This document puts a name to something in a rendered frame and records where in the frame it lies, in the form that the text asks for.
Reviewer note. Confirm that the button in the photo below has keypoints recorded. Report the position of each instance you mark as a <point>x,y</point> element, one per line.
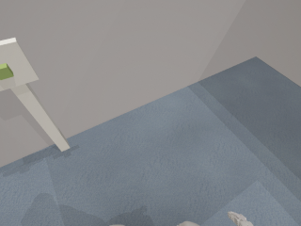
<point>5,71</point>

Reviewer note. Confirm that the robot right hand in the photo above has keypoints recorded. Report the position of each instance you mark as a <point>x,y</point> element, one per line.
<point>239,220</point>

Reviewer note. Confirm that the panel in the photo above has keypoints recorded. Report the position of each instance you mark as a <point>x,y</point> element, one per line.
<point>12,53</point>

